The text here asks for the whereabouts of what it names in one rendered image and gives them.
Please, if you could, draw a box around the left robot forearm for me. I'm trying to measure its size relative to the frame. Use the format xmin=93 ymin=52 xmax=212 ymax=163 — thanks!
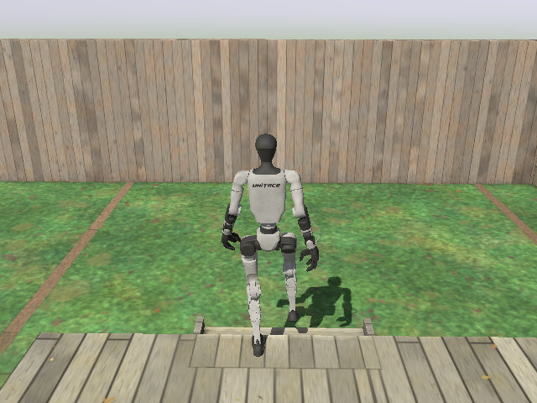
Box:
xmin=222 ymin=203 xmax=237 ymax=235

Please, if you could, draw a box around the left robot upper arm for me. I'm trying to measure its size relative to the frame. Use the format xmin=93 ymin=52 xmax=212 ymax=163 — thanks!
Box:
xmin=228 ymin=170 xmax=249 ymax=216

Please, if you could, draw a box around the right robot forearm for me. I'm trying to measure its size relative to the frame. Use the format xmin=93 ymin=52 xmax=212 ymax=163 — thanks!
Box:
xmin=298 ymin=205 xmax=316 ymax=249

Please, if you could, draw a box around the left robot thigh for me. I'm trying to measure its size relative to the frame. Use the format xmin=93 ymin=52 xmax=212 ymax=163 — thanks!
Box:
xmin=240 ymin=235 xmax=261 ymax=300

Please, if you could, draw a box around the right robot upper arm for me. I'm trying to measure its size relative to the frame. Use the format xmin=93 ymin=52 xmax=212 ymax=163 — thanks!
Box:
xmin=284 ymin=170 xmax=305 ymax=218

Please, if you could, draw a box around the right robot shin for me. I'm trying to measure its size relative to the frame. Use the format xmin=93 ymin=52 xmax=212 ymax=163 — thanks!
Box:
xmin=285 ymin=262 xmax=297 ymax=312

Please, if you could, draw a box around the right robot hand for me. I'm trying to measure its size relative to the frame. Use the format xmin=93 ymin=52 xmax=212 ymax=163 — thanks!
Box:
xmin=300 ymin=246 xmax=319 ymax=272

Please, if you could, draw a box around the left robot hand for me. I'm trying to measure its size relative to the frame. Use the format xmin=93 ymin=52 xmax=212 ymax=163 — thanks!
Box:
xmin=221 ymin=233 xmax=241 ymax=250

